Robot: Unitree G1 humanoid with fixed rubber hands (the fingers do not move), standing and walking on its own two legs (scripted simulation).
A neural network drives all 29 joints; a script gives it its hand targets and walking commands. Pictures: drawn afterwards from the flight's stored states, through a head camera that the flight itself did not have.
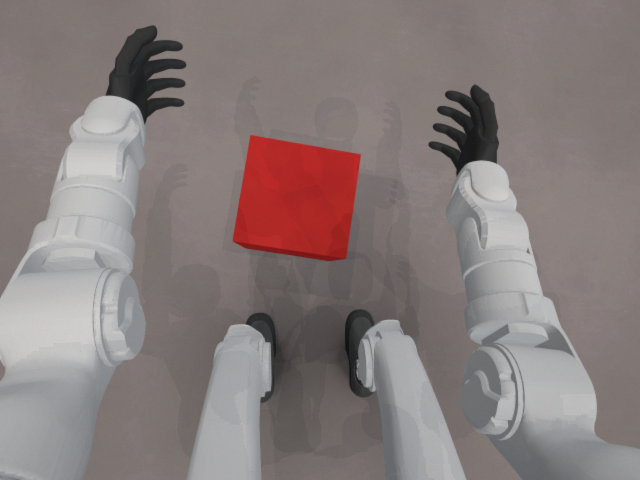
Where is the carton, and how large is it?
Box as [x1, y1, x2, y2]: [233, 135, 360, 260]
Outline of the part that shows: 250,135 233,241 247,248 325,260 345,258 360,154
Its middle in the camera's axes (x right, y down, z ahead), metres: -0.05 -0.07 +0.85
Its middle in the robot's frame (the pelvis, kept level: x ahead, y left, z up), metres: +0.47 +0.01 -0.51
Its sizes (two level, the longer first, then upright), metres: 0.210 0.200 0.250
